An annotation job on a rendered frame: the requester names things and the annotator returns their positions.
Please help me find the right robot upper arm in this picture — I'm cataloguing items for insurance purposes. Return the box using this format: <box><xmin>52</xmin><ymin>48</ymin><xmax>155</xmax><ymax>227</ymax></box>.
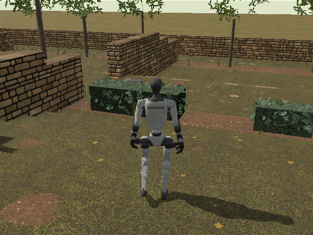
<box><xmin>166</xmin><ymin>99</ymin><xmax>179</xmax><ymax>127</ymax></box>

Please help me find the right robot forearm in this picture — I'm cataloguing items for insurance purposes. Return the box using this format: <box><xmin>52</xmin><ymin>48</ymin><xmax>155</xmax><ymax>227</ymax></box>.
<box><xmin>174</xmin><ymin>120</ymin><xmax>183</xmax><ymax>142</ymax></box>

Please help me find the left robot forearm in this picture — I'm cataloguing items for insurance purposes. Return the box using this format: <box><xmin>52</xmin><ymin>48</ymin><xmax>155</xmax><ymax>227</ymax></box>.
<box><xmin>131</xmin><ymin>119</ymin><xmax>139</xmax><ymax>140</ymax></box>

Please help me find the left robot shin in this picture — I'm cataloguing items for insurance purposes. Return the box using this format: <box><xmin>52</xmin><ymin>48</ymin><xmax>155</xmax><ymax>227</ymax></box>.
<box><xmin>141</xmin><ymin>157</ymin><xmax>148</xmax><ymax>191</ymax></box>

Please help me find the left robot upper arm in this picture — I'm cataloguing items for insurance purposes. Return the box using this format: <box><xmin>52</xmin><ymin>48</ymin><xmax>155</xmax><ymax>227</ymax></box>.
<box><xmin>134</xmin><ymin>99</ymin><xmax>146</xmax><ymax>126</ymax></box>

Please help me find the robot left foot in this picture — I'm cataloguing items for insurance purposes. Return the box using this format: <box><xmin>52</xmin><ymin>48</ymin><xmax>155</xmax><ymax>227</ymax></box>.
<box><xmin>140</xmin><ymin>189</ymin><xmax>147</xmax><ymax>197</ymax></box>

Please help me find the left robot hand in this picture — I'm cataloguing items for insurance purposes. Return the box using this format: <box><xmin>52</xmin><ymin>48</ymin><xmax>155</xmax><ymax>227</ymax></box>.
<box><xmin>130</xmin><ymin>138</ymin><xmax>140</xmax><ymax>149</ymax></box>

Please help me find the right robot hand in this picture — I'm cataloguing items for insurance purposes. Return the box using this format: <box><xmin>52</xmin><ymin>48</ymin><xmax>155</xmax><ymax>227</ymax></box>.
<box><xmin>173</xmin><ymin>141</ymin><xmax>184</xmax><ymax>154</ymax></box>

